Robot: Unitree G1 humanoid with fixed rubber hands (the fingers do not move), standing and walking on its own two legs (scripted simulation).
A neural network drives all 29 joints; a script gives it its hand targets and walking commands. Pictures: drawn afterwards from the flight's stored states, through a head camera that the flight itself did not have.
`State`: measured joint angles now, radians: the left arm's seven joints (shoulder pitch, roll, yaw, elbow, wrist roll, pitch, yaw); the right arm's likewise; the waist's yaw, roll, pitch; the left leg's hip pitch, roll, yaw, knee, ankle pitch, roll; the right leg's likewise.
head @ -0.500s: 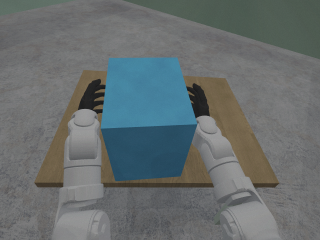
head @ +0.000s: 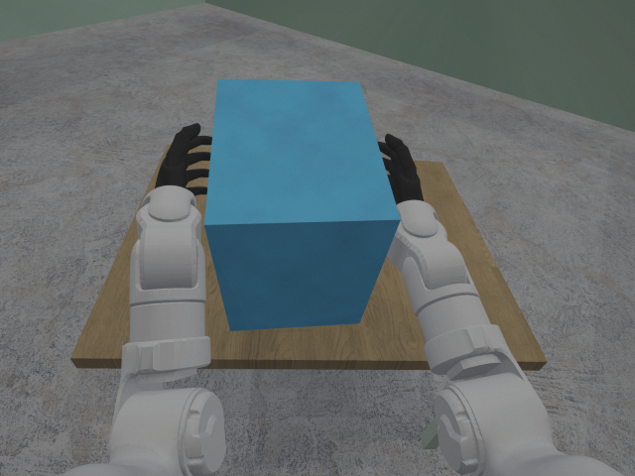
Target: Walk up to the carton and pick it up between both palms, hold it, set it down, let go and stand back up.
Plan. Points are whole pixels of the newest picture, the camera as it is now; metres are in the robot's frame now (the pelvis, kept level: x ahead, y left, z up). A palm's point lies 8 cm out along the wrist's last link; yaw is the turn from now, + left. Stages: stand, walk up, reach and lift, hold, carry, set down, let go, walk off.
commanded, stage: hold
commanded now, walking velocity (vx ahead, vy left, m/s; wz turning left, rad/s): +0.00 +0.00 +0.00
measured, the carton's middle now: (293, 209) +0.40 +0.01 +0.16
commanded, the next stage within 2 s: none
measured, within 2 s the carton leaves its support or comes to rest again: neither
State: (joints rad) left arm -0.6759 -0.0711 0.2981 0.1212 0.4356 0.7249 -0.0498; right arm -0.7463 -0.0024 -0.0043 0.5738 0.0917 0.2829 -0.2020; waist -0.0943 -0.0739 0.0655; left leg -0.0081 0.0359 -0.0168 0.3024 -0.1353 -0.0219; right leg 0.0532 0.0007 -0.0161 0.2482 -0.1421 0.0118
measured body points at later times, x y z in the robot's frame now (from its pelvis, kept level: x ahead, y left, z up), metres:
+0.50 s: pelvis +0.00 +0.00 +0.00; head -0.05 +0.03 +0.45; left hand +0.36 +0.14 +0.19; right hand +0.36 -0.13 +0.17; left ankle +0.03 +0.13 -0.75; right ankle +0.01 -0.12 -0.75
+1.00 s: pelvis +0.02 +0.00 +0.00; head -0.01 +0.03 +0.45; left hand +0.39 +0.14 +0.16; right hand +0.39 -0.13 +0.15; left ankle +0.03 +0.13 -0.75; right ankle +0.01 -0.12 -0.75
